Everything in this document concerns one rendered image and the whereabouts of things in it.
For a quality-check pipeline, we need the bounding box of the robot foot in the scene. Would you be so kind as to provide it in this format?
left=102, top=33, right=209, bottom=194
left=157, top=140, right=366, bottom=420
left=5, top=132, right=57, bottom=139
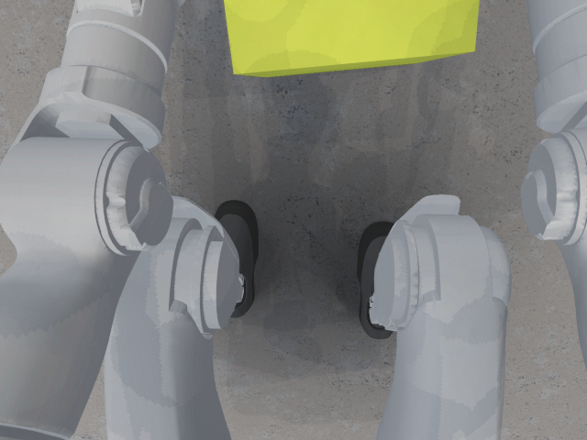
left=215, top=200, right=259, bottom=317
left=357, top=222, right=394, bottom=339

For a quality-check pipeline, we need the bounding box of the carton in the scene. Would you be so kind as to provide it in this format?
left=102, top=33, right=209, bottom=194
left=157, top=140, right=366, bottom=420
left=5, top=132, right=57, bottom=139
left=224, top=0, right=480, bottom=78

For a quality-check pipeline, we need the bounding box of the robot right forearm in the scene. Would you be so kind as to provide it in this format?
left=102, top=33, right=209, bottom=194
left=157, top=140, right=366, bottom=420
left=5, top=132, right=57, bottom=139
left=526, top=0, right=587, bottom=134

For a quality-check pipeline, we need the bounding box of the robot right foot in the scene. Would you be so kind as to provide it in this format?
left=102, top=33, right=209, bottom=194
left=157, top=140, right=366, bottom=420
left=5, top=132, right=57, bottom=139
left=357, top=222, right=394, bottom=339

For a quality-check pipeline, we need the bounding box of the left robot upper arm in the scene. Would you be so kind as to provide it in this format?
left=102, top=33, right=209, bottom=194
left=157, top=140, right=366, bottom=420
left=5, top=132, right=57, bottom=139
left=0, top=137, right=173, bottom=440

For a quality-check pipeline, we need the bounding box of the right robot upper arm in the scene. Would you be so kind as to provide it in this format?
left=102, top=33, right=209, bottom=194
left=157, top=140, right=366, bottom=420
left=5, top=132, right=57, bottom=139
left=520, top=127, right=587, bottom=370

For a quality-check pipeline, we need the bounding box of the robot left forearm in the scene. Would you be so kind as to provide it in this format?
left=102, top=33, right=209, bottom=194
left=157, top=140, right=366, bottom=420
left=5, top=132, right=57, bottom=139
left=0, top=0, right=186, bottom=166

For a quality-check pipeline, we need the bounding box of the robot left foot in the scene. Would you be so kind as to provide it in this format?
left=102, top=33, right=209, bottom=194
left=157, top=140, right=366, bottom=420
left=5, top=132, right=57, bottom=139
left=215, top=200, right=259, bottom=317

